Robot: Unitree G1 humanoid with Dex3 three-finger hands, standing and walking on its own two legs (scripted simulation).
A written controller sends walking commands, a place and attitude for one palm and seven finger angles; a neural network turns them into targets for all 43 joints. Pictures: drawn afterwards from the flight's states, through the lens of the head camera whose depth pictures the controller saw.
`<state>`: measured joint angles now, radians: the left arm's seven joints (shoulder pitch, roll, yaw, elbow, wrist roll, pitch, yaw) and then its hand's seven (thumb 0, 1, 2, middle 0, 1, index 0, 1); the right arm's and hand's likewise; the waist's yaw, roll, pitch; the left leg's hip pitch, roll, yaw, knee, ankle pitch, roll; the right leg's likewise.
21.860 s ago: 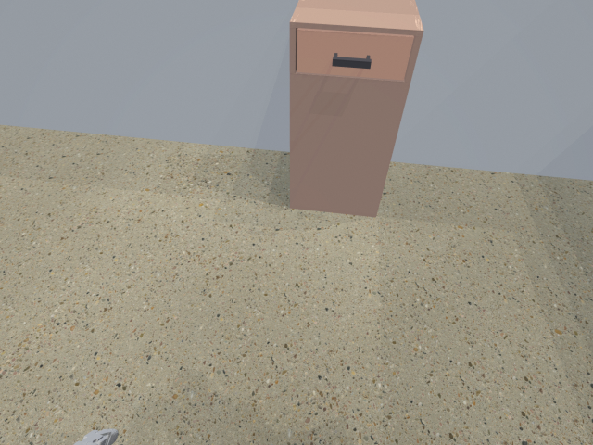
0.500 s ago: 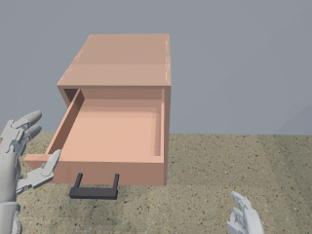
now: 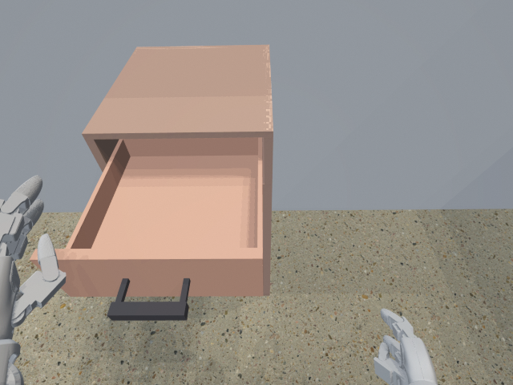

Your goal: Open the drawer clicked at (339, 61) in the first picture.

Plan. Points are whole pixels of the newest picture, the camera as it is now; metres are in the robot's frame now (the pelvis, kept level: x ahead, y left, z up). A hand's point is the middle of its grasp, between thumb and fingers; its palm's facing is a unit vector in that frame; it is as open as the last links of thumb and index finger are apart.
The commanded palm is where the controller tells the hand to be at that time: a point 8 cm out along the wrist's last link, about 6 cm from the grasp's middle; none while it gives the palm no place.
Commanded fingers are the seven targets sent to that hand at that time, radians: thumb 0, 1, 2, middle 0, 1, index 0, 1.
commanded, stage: step back with the hand held close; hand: left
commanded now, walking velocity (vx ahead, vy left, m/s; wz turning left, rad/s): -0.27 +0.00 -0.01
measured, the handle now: (152, 298) +0.25 +0.21 -0.02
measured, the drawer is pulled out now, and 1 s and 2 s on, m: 0.30 0.30 0.30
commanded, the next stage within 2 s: stop stepping back and stand still in 0.98 s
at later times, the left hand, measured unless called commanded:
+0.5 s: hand (33, 341) +0.13 +0.24 +0.16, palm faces +0.42 -0.81 -0.42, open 7.4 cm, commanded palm +0.06 +0.29 +0.17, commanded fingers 0.00 0.90 0.90 -0.20 -0.30 -0.20 -0.30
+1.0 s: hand out of the picture +0.03 +0.22 +0.16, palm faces +0.39 -0.80 -0.45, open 7.4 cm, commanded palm -0.04 +0.27 +0.17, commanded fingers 0.00 0.90 0.90 -0.20 -0.30 -0.20 -0.30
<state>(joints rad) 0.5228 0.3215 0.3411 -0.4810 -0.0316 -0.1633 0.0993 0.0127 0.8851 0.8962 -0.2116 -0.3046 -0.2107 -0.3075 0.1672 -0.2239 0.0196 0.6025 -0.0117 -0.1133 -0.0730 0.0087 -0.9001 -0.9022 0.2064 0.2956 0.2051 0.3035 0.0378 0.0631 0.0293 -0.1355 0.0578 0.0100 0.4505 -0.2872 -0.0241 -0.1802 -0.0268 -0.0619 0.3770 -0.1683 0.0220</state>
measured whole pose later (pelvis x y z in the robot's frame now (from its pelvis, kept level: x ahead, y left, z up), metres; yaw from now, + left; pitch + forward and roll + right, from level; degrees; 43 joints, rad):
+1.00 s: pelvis -0.16 -0.02 +0.00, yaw +2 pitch +2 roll +2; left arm 0.62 0.36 0.35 -0.56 -0.01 -0.23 0.16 0.01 0.89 0.90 -0.21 -0.30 -0.21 -0.30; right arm 0.20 -0.21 -0.01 0.61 -0.02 -0.13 -0.07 0.01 -0.90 -0.90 0.21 0.30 0.20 0.30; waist -0.02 -0.05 -0.01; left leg -0.27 0.01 0.06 0.55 -0.36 0.00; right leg -0.38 -0.02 -0.01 0.45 -0.11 -0.03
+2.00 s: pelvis -0.26 -0.03 -0.01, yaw +6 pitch +2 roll +0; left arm 0.40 0.33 0.16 -0.02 0.03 -0.09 0.05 0.00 0.90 0.90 -0.20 -0.30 -0.20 -0.30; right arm 0.18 -0.26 -0.02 0.73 -0.01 -0.07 0.01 0.00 -0.90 -0.90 0.20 0.30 0.20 0.30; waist 0.00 0.03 -0.04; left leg -0.33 -0.01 0.04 0.58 -0.28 0.03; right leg -0.33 -0.01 -0.07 0.58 -0.28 -0.03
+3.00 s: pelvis -0.25 -0.01 +0.00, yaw +3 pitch -2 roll +0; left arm 0.20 0.17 0.00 1.13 0.01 -0.01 0.03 0.00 0.91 0.90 -0.20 -0.30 -0.20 -0.30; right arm 0.26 -0.17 -0.01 1.13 -0.01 -0.01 -0.03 0.00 -0.91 -0.90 0.20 0.29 0.20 0.30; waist -0.02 0.01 0.05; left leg -0.13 -0.02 0.09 0.36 -0.20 0.04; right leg -0.16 -0.01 -0.02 0.38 -0.18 0.00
